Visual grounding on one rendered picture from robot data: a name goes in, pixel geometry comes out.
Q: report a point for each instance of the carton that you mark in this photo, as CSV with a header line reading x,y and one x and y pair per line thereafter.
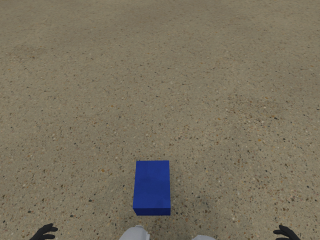
x,y
152,188

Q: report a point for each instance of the robot left thigh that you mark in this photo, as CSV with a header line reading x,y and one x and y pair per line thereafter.
x,y
135,233

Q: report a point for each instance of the robot left hand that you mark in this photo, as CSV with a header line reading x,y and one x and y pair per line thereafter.
x,y
40,234

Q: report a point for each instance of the robot right hand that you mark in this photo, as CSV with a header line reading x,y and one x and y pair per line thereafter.
x,y
284,230

